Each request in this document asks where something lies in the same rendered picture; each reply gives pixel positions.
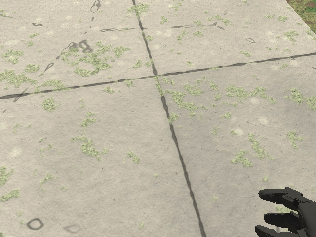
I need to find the right robot hand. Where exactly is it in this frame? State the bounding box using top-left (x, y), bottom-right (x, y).
top-left (255, 187), bottom-right (316, 237)

